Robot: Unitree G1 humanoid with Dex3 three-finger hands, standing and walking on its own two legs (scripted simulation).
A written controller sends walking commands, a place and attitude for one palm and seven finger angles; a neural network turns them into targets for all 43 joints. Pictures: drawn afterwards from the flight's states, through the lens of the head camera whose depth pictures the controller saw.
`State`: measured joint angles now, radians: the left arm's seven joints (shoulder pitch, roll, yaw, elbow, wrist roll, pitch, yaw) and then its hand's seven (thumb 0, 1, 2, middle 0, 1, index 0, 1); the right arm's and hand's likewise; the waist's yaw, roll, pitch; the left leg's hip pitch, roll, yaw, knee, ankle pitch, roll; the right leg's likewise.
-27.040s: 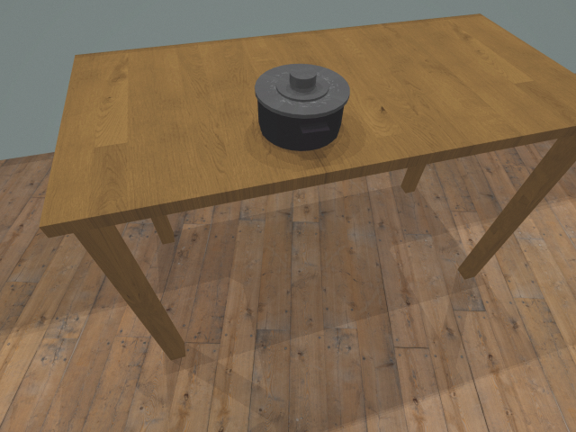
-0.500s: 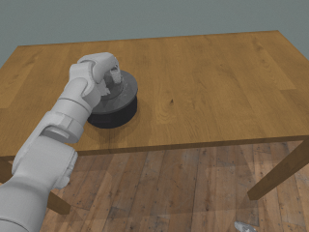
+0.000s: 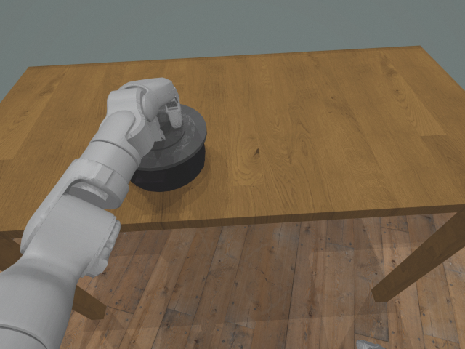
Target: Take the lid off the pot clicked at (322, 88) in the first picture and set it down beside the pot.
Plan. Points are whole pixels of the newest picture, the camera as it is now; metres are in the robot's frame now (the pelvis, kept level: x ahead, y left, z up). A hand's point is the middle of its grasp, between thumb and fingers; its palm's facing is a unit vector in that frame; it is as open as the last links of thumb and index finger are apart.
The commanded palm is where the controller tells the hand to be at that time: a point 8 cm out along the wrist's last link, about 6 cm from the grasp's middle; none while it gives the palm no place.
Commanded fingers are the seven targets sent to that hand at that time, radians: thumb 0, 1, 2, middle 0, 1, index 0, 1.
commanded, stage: close the fingers and squeeze the knob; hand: left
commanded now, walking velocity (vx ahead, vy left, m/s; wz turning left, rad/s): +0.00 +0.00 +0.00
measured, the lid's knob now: (156, 123) +0.49 +0.15 +0.13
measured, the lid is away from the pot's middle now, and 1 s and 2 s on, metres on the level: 0.01 0.01 0.01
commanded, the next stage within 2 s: lift the lid straight up in 0.10 s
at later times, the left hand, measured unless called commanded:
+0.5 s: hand (155, 124) +0.46 +0.14 +0.15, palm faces -0.40 -0.09 -0.91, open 6.9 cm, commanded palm +0.46 +0.15 +0.23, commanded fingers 0.00 0.63 1.02 -0.65 -1.06 -0.93 -1.14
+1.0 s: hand (144, 105) +0.46 +0.15 +0.19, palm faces -0.34 -0.13 -0.93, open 6.5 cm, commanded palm +0.46 +0.15 +0.27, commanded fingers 0.00 0.63 1.02 -0.65 -1.06 -0.93 -1.14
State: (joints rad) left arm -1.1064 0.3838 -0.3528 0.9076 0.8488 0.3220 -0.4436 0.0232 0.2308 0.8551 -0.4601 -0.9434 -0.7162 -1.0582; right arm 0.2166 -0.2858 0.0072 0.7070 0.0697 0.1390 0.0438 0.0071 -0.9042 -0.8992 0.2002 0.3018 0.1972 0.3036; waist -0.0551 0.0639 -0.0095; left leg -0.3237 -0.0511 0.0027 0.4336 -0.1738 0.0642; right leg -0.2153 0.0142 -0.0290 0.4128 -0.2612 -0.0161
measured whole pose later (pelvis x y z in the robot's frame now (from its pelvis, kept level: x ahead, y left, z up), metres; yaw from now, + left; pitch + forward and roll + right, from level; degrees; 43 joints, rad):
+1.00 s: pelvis +0.00 +0.01 +0.00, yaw -1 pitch +2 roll -1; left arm -1.15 0.44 -0.30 0.84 0.85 0.35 -0.52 0.04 0.25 0.84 -0.45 -0.93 -0.80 -1.07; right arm 0.20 -0.29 0.00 0.69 0.07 0.10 0.03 0.01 -0.90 -0.90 0.20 0.30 0.20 0.30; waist -0.06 0.06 0.01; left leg -0.28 -0.05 0.01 0.41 -0.17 0.07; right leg -0.17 0.01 -0.01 0.38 -0.25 -0.01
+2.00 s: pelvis -0.01 +0.00 +0.00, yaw +0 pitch +1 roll -1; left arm -1.36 0.49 -0.31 0.90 0.88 0.40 -0.59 0.04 0.25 0.84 -0.45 -0.92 -0.83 -1.09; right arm 0.21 -0.30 0.01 0.71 0.07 0.06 0.03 0.01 -0.90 -0.90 0.20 0.30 0.20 0.30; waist -0.05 0.06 0.01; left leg -0.26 -0.05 0.01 0.38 -0.14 0.06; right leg -0.16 0.02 -0.02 0.37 -0.23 -0.02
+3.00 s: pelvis -0.01 +0.01 +0.00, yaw +1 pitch +2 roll -1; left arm -1.26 0.63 -0.28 0.76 0.90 0.34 -0.62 0.04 0.26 0.84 -0.45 -0.92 -0.85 -1.11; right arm 0.18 -0.32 0.02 0.66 0.09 0.11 0.02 0.01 -0.90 -0.90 0.20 0.30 0.20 0.30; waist -0.03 0.05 0.04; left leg -0.28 -0.06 -0.01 0.39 -0.14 0.07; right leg -0.16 0.01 -0.03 0.35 -0.22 -0.01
